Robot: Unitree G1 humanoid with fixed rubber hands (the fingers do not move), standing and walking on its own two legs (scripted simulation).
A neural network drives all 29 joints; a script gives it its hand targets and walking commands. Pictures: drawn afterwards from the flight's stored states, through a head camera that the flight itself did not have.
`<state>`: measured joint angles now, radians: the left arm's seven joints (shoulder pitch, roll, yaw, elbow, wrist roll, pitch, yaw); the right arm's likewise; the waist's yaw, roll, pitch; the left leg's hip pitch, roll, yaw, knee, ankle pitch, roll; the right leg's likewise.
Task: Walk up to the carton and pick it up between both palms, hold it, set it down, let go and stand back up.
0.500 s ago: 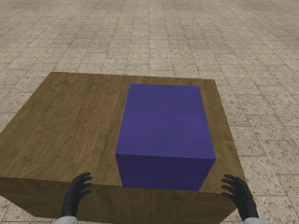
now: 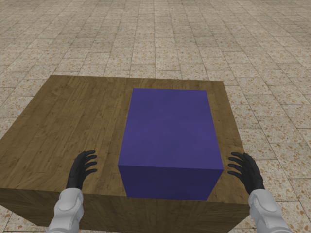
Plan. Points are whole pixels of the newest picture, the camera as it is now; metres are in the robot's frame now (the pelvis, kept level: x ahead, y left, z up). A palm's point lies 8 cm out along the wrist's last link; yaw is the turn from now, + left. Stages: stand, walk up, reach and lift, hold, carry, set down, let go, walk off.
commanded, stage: reach and lift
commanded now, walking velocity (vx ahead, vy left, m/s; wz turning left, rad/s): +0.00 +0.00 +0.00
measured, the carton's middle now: (167, 141) +0.45 -0.04 -0.08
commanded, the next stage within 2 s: none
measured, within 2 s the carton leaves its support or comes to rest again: neither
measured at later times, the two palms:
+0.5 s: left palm (81, 143) +0.36 +0.22 +0.05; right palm (251, 146) +0.34 -0.25 +0.04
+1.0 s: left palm (85, 117) +0.43 +0.21 +0.08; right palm (248, 117) +0.42 -0.26 +0.08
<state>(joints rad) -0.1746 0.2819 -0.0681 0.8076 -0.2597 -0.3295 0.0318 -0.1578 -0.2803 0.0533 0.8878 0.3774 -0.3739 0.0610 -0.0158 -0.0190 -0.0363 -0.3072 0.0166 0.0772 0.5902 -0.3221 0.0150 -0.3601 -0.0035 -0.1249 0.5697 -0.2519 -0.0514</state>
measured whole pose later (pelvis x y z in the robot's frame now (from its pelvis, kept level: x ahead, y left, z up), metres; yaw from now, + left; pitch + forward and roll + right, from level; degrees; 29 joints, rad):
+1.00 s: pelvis -0.01 +0.00 +0.00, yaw +0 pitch +17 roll +0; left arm -0.86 0.36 -0.09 1.08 -0.30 -0.06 0.01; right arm -0.83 -0.45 0.13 1.15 0.50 -0.12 0.04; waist 0.00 0.00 -0.17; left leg -0.62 0.03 0.07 0.59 -0.27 0.01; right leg -0.65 0.01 -0.13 0.53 -0.17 -0.06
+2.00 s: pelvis -0.03 +0.00 -0.07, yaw -1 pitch +32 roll -1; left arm -0.88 0.25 -0.08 1.30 -0.30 -0.43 0.03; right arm -0.89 -0.29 0.08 1.33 0.39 -0.43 -0.01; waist 0.00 0.02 -0.27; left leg -1.16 0.04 0.06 1.04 -0.42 0.02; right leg -1.20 -0.02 -0.14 0.97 -0.33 -0.07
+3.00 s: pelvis -0.03 -0.01 -0.07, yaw +1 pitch +29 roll -1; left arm -0.94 0.18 0.04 1.44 -0.15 -0.53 0.04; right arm -0.92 -0.21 -0.15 1.40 0.11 -0.46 -0.09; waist -0.03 0.04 -0.25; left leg -1.13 0.03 0.04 1.03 -0.42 0.02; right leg -1.15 -0.03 -0.15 0.97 -0.33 -0.08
